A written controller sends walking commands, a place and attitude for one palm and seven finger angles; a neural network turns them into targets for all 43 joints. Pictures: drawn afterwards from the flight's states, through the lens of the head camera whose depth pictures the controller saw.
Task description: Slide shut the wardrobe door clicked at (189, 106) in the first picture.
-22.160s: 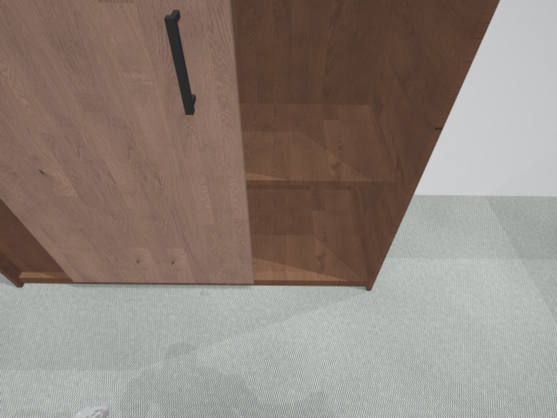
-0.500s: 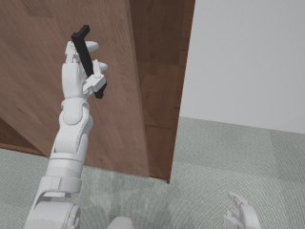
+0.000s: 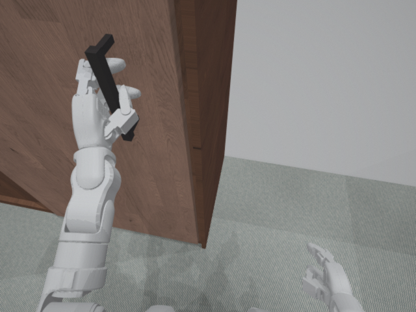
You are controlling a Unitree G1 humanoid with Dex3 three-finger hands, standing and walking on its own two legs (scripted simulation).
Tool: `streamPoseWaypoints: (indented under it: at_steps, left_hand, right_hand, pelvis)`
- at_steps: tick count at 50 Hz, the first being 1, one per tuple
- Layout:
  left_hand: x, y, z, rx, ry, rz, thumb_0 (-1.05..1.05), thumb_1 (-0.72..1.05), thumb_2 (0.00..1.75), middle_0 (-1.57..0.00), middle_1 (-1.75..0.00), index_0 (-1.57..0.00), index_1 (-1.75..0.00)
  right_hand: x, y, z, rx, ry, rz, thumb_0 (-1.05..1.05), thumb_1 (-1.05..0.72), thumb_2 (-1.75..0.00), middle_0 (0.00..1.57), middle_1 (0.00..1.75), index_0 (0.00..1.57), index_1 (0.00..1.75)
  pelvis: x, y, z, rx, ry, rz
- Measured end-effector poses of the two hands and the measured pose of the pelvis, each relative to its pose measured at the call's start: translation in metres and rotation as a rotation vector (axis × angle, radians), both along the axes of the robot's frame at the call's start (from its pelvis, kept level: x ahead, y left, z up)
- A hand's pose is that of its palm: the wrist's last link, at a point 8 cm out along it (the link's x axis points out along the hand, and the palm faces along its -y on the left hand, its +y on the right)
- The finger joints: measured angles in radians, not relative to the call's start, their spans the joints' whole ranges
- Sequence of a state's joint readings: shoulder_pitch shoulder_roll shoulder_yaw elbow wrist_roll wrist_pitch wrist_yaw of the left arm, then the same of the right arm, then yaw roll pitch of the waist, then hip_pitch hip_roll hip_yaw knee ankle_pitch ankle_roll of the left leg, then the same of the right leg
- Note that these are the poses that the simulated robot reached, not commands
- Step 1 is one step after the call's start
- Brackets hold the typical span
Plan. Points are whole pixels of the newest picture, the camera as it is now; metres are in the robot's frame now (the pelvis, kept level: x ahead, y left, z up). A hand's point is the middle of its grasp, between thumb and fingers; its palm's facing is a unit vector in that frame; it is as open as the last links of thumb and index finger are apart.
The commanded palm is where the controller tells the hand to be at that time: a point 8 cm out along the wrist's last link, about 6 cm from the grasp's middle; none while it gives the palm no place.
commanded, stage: step sideways, sliding the door along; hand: left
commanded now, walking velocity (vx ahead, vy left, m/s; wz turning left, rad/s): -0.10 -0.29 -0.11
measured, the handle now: (118, 94) +0.40 +0.22 +0.18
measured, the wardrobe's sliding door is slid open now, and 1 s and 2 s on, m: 0.01 0.00 0.00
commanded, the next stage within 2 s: stop walking and hold the door there in 0.38 s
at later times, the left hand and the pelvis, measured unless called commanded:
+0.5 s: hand (144, 111) +0.37 +0.16 +0.19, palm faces +0.47 -0.88 -0.04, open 6.4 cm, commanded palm +0.32 +0.19 +0.18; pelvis +0.03 -0.08 +0.01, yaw +0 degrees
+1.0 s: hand (135, 115) +0.36 +0.17 +0.19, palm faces +0.32 -0.93 -0.17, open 6.3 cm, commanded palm +0.32 +0.19 +0.18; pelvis +0.02 -0.03 +0.02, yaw -6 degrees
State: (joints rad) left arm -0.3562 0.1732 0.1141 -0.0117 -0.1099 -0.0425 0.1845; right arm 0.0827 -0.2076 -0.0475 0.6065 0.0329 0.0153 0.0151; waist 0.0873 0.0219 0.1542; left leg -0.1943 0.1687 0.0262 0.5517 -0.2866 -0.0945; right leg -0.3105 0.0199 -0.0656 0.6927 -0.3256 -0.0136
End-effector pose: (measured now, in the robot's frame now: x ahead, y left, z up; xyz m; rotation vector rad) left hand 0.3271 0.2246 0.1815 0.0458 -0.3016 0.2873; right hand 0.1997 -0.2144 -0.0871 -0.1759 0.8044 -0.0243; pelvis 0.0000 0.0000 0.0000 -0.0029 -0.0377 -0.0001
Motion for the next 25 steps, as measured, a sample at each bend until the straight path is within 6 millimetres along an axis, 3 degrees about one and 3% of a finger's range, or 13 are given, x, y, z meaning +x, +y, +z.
streamPoseWaypoints:
  at_steps: [4,10,17,25]
  left_hand:
    - [-0.001,-0.016,-0.001,0.018,-0.011,0.013,0.01,0.84,0.87,-0.39,-1.40,-0.12,-1.34]
    - [-0.001,-0.020,-0.001,0.018,0.000,0.111,0.00,0.83,0.88,-0.40,-1.40,-0.08,-1.32]
    - [-0.001,-0.021,-0.001,0.009,-0.004,0.135,0.00,0.82,0.88,-0.40,-1.42,-0.10,-1.36]
    - [-0.002,-0.025,0.000,0.031,0.015,0.202,-0.01,0.82,0.88,-0.40,-1.42,-0.07,-1.36]
  right_hand:
    - [0.004,-0.020,0.001,0.003,-0.011,0.026,0.01,-0.91,-0.90,0.20,0.30,0.20,0.30]
    - [0.009,-0.044,-0.007,0.039,0.008,0.029,0.01,-0.91,-0.90,0.20,0.30,0.20,0.30]
    - [0.007,-0.068,-0.002,-0.008,0.021,-0.010,0.01,-0.91,-0.90,0.20,0.30,0.20,0.30]
    - [0.017,-0.075,-0.003,0.034,0.032,0.026,0.01,-0.91,-0.90,0.20,0.30,0.20,0.30]
  pelvis:
    - [0.003,-0.020,-0.002,-0.007,-0.009,-0.008]
    - [0.007,-0.051,-0.001,-0.002,-0.012,0.012]
    - [0.019,-0.058,0.001,0.000,0.023,0.000]
    - [0.027,-0.079,0.006,0.010,0.003,0.009]
